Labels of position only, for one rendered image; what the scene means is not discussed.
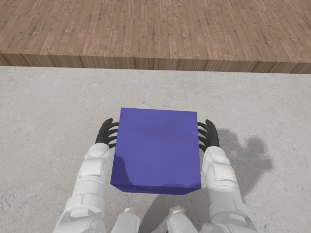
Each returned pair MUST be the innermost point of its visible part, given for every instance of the robot left shin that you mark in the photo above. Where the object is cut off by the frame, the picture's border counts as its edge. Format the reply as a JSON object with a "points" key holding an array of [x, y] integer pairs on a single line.
{"points": [[128, 210]]}

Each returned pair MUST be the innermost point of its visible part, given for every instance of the left robot upper arm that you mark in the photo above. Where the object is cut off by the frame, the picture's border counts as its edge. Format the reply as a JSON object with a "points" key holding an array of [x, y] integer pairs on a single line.
{"points": [[88, 225]]}

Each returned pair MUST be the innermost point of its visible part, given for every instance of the robot left forearm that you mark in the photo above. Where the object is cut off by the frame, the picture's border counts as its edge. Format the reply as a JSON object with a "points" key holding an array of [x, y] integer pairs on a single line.
{"points": [[87, 200]]}

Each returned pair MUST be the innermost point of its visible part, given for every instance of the left robot hand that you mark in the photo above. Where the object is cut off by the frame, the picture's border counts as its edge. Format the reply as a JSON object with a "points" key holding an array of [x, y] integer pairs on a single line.
{"points": [[104, 133]]}

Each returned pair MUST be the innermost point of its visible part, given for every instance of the carton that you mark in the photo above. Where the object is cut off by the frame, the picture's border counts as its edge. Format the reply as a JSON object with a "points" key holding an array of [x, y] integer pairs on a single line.
{"points": [[157, 152]]}

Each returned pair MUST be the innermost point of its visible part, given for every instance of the right robot upper arm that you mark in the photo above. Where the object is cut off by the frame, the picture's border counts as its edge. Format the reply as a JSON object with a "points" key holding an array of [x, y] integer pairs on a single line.
{"points": [[224, 227]]}

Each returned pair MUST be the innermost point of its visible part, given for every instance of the robot right forearm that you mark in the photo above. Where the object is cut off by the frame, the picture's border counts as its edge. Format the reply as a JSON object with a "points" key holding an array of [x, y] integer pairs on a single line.
{"points": [[226, 204]]}

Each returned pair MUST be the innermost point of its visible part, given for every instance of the left robot thigh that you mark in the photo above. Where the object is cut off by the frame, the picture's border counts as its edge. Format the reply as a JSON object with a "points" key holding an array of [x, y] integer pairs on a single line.
{"points": [[126, 223]]}

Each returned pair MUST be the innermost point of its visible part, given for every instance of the right robot hand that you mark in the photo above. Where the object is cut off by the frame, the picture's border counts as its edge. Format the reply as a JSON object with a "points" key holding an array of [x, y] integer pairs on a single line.
{"points": [[211, 135]]}

